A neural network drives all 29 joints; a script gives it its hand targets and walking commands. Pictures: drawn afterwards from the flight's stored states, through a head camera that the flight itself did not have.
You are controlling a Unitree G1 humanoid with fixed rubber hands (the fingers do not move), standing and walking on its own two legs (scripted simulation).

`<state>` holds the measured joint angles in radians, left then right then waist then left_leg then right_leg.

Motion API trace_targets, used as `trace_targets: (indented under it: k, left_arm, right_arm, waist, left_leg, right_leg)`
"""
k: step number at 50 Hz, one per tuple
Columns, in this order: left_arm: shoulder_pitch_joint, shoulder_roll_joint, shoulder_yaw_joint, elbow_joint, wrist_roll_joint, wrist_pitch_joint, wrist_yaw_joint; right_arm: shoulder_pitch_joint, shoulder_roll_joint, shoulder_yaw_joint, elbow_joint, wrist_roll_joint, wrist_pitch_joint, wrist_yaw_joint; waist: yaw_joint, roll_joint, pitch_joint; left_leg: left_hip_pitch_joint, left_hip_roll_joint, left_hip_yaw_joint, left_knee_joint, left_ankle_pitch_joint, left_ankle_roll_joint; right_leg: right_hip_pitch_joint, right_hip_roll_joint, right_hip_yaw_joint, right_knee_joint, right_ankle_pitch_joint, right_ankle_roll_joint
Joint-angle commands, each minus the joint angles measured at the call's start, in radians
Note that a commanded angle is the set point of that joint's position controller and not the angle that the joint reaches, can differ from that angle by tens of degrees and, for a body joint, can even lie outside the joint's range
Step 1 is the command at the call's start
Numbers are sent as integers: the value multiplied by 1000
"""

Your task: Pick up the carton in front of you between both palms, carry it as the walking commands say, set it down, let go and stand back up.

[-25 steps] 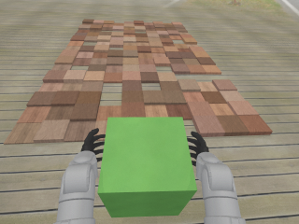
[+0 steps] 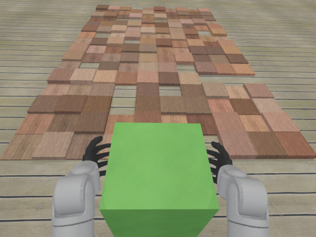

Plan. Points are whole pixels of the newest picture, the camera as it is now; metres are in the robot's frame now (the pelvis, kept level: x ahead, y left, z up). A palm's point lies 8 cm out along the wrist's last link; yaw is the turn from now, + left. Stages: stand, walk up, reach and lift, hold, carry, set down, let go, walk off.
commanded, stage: carry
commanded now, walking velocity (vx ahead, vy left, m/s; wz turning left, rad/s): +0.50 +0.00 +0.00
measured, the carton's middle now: (156, 184) +0.27 +0.01 +0.00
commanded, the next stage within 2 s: none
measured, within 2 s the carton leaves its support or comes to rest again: neither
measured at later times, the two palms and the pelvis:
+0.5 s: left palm (109, 79) +0.62 +0.18 +0.08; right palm (193, 86) +0.60 -0.12 +0.08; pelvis +0.33 +0.04 +0.00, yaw -2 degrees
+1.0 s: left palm (126, 16) +1.06 +0.16 +0.16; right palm (186, 20) +1.06 -0.13 +0.15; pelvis +0.66 +0.01 -0.01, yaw -1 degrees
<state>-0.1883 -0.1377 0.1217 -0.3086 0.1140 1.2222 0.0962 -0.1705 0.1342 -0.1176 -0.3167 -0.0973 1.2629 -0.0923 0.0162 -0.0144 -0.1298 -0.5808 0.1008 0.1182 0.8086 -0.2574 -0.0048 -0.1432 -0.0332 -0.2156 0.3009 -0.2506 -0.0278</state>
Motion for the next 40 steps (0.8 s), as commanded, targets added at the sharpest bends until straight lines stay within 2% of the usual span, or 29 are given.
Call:
trace_targets:
  k: [1,5,6,7,8,9,10,11,12,13,14,15,17,21,25,28,29,30,31,32,33,34,35,36,37,38,40]
  left_arm:
    - [-438,-890,-708,-18,-429,25,-260]
    - [-422,-887,-710,-13,-421,21,-270]
    - [-420,-887,-711,-17,-418,19,-272]
    - [-414,-884,-713,-22,-415,18,-273]
    - [-422,-869,-714,-25,-414,18,-273]
    - [-449,-852,-718,-36,-418,21,-273]
    - [-474,-860,-731,-47,-424,24,-272]
    - [-488,-875,-736,-36,-427,18,-275]
    - [-502,-897,-743,-38,-434,8,-279]
    - [-501,-923,-744,-33,-436,-4,-281]
    - [-495,-938,-746,-33,-434,-17,-280]
    - [-487,-946,-751,-35,-425,-28,-276]
    - [-452,-964,-754,-15,-405,-48,-267]
    - [-435,-920,-749,-9,-373,-68,-242]
    - [-553,-823,-747,-22,-390,-58,-225]
    - [-734,-746,-728,-29,-427,-35,-214]
    - [-776,-716,-707,-9,-436,-20,-208]
    - [-811,-689,-681,18,-443,-6,-202]
    - [-842,-660,-649,59,-447,8,-195]
    - [-865,-634,-614,94,-450,22,-189]
    - [-921,-585,-577,133,-441,33,-186]
    - [-963,-616,-571,162,-465,45,-184]
    - [-1043,-644,-565,161,-493,53,-185]
    - [-1106,-691,-569,162,-521,60,-185]
    - [-1193,-731,-569,151,-547,64,-188]
    - [-1275,-766,-565,145,-571,68,-189]
    - [-1379,-809,-538,159,-596,80,-191]
  right_arm:
    - [-494,877,699,-50,383,-26,236]
    - [-489,881,697,-66,368,-31,235]
    - [-481,882,695,-68,367,-33,236]
    - [-463,879,691,-63,366,-35,237]
    - [-463,869,689,-58,366,-38,239]
    - [-460,844,683,-47,355,-42,240]
    - [-473,852,686,-21,350,-50,241]
    - [-477,876,690,-36,367,-56,242]
    - [-498,909,702,-50,378,-65,243]
    - [-523,936,717,-68,389,-74,245]
    - [-543,959,732,-82,399,-84,247]
    - [-554,971,745,-89,408,-94,250]
    - [-555,966,757,-96,423,-106,257]
    - [-571,907,773,-98,442,-114,268]
    - [-659,802,756,-90,443,-111,252]
    - [-810,713,726,-92,448,-91,221]
    - [-858,692,714,-76,455,-76,210]
    - [-910,666,698,-58,459,-60,198]
    - [-951,643,677,-28,460,-43,185]
    - [-1008,615,652,-3,464,-26,173]
    - [-1052,640,637,30,471,-5,162]
    - [-1113,633,613,51,479,8,154]
    - [-1189,663,599,72,490,15,149]
    - [-1234,689,582,89,495,20,144]
    - [-1295,716,569,95,501,22,139]
    - [-1353,738,549,101,502,24,134]
    - [-1419,765,507,138,483,33,121]
  waist:
    - [1,-108,-126]
    - [6,-148,-83]
    - [-2,-135,-96]
    - [-13,-102,-139]
    - [-31,-58,-205]
    - [-49,136,-271]
    - [-51,336,-302]
    - [-47,265,-287]
    - [-48,197,-280]
    - [-43,95,-282]
    - [-39,58,-269]
    - [-35,74,-275]
    - [-35,110,-265]
    - [-36,134,-200]
    - [-48,155,-131]
    - [-64,168,-105]
    - [-51,171,-121]
    - [-19,153,-161]
    - [19,96,-229]
    - [61,-22,-322]
    - [47,-266,-390]
    - [60,-296,-364]
    - [56,-246,-347]
    - [50,-132,-345]
    - [46,-51,-337]
    - [44,-46,-350]
    - [39,-67,-373]
  left_leg:
    - [-18,-20,56,-176,93,-6]
    - [123,-47,122,-295,188,15]
    - [218,-68,150,-326,183,22]
    - [368,-106,191,-344,132,26]
    - [581,-70,136,-335,80,35]
    - [750,179,-251,-461,-142,110]
    - [901,351,-603,-577,-133,231]
    - [869,349,-579,-578,-17,238]
    - [816,312,-493,-556,104,224]
    - [767,297,-407,-545,145,196]
    - [705,276,-327,-562,187,166]
    - [675,256,-259,-577,192,145]
    - [653,228,-176,-596,207,142]
    - [675,177,-62,-605,289,146]
    - [661,140,19,-578,381,137]
    - [653,133,43,-511,416,126]
    - [643,131,56,-449,478,118]
    - [616,108,97,-327,543,100]
    - [538,58,132,-133,548,72]
    - [374,30,111,118,293,49]
    - [53,-115,43,408,-102,11]
    - [-108,-146,-64,568,-257,35]
    - [-159,-90,-110,632,-221,63]
    - [-172,-59,-125,624,-181,80]
    - [-162,-30,-133,568,-129,84]
    - [-135,-15,-134,514,-98,83]
    - [-126,-23,-112,446,-78,70]
  right_leg:
    - [162,-226,149,-132,183,-88]
    - [140,-213,85,-66,273,-56]
    - [116,-202,49,13,340,-40]
    - [73,-165,-9,151,411,-17]
    - [-44,-133,-24,330,370,10]
    - [-251,-65,-15,614,151,59]
    - [-522,39,49,852,-222,72]
    - [-591,-19,158,962,-244,41]
    - [-596,-55,184,981,-211,14]
    - [-585,-90,205,950,-149,2]
    - [-553,-111,211,884,-91,-1]
    - [-518,-112,199,824,-59,1]
    - [-495,-92,158,726,-27,8]
    - [-533,-69,93,493,83,23]
    - [-479,-27,23,320,178,6]
    - [-409,-12,12,270,208,-33]
    - [-343,4,3,260,185,-46]
    - [-211,43,-36,227,163,-50]
    - [-6,84,-67,219,92,-49]
    - [209,-88,159,189,-45,-64]
    - [411,-360,687,53,-197,-218]
    - [429,-375,803,-39,-137,-263]
    - [414,-351,692,13,15,-244]
    - [374,-319,597,66,152,-222]
    - [317,-294,508,78,241,-197]
    - [281,-276,447,73,262,-177]
    - [269,-259,380,69,306,-177]
